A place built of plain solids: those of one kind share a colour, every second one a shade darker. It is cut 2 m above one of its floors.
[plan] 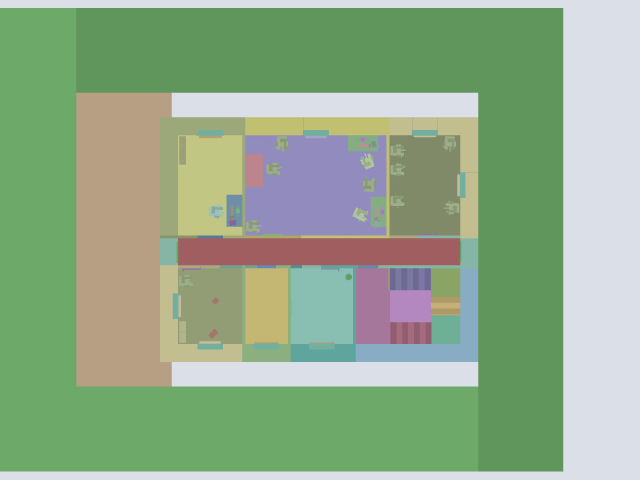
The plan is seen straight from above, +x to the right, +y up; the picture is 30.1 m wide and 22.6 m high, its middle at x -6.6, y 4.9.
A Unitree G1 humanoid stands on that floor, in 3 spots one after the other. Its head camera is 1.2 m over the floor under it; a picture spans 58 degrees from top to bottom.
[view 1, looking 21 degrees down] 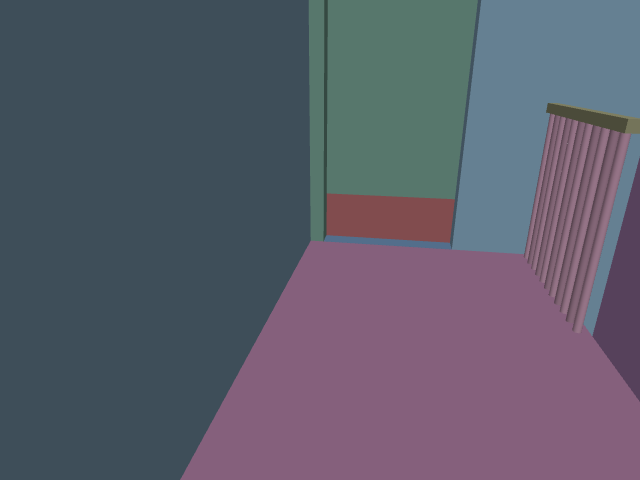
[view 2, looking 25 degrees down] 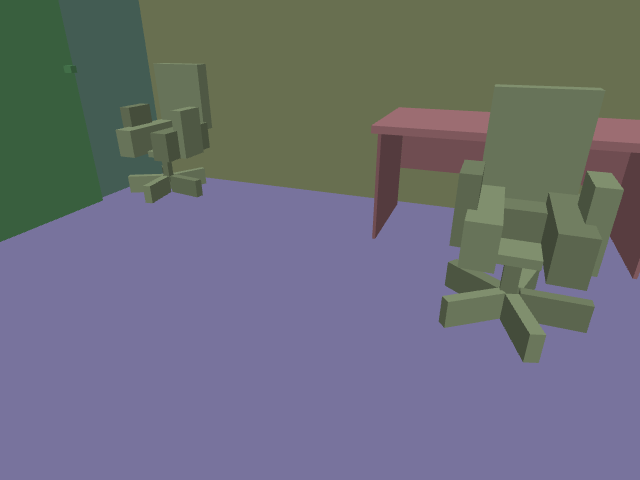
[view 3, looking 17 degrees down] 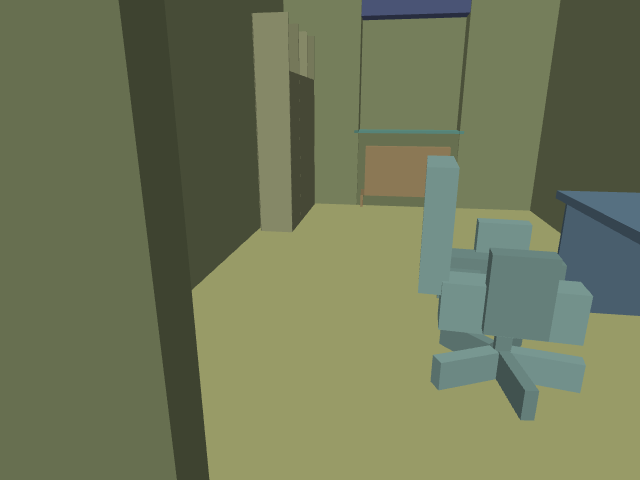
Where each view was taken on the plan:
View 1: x -4.30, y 0.52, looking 100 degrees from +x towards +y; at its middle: wall_corr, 3.32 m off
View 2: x -6.79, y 8.03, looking -159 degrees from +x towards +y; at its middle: floor_newsroom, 2.84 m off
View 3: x -11.98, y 4.34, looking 99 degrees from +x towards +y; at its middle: floor_reception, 4.10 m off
